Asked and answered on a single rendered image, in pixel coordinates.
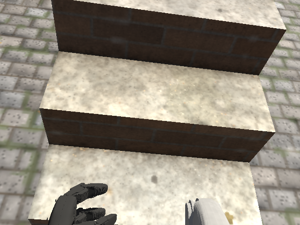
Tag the robot right thigh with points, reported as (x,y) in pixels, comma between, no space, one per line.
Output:
(204,211)

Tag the robot left hand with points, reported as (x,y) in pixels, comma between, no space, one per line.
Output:
(65,210)

